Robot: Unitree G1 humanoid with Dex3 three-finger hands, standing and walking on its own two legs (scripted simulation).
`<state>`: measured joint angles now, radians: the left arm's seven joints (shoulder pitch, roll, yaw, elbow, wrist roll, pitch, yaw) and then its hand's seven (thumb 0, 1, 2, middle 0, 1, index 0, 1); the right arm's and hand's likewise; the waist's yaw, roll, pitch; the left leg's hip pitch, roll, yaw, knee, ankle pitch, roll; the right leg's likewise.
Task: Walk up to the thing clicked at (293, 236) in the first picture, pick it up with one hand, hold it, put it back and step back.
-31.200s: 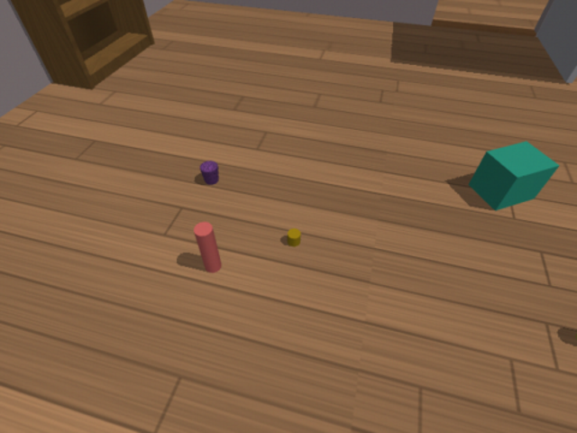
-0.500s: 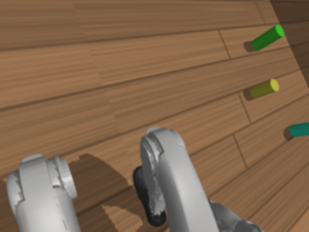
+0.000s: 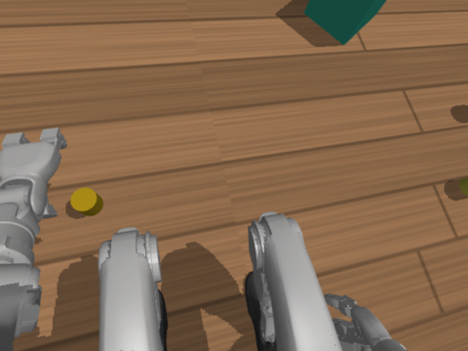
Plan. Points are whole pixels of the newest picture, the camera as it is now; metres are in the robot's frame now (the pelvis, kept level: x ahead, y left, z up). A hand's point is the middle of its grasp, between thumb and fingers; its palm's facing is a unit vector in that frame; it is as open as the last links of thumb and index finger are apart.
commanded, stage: withdraw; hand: left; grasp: from above
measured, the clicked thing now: (87, 202) +0.44 +0.30 -0.33
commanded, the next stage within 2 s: home in 0.34 s
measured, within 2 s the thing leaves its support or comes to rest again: neither
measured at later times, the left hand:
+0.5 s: hand (63, 188) +0.44 +0.31 -0.20, palm faces -0.34 -0.06 -0.94, open 13.8 cm
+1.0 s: hand (21, 231) +0.32 +0.27 +0.00, palm faces -0.31 -0.59 -0.75, open 8.5 cm
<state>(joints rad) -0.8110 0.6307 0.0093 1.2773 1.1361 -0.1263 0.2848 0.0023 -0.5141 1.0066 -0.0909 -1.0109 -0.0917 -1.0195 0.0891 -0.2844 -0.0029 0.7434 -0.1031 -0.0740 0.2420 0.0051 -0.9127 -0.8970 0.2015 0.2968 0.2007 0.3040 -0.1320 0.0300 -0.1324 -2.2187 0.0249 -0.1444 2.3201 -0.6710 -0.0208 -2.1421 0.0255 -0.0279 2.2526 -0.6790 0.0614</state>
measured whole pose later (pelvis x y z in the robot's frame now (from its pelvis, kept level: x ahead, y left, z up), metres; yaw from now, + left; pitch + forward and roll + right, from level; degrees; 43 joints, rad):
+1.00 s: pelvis +0.01 +0.00 +0.12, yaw +3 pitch +32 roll -5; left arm -0.21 0.45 0.03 0.48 0.60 0.03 0.05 0.00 0.66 0.88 -0.21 -0.34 -0.21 -0.35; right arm 0.10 -0.29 -0.05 0.62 0.01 -0.01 0.08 0.01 -0.91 -0.89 0.20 0.30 0.20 0.30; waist -0.04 0.03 -0.20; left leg -1.87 0.04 -0.10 1.96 -0.65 -0.02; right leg -1.80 0.00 -0.02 1.91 -0.66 0.05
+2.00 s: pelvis +0.08 +0.01 +0.35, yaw +8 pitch +10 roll -3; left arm 0.51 0.22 0.03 -0.15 -0.05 0.48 0.01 0.01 0.90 0.90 -0.20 -0.30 -0.20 -0.30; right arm 0.27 -0.22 0.03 0.50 0.01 -0.23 -0.17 0.01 -0.90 -0.89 0.20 0.30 0.20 0.30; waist -0.03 0.04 -0.17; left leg -0.72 0.04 -0.07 1.03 -0.48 -0.02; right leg -0.65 -0.02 -0.05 0.96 -0.48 0.03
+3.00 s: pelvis +0.08 +0.01 +0.36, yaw +7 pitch +9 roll -3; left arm 0.50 0.22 0.03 -0.13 -0.05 0.46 0.01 0.01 0.90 0.90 -0.20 -0.30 -0.20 -0.30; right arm 0.28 -0.21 0.03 0.54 0.00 -0.24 -0.18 0.02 -0.90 -0.89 0.21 0.30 0.20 0.30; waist -0.03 0.05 -0.16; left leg -0.70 0.04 -0.06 1.02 -0.49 -0.02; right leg -0.63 -0.02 -0.04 0.95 -0.48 0.03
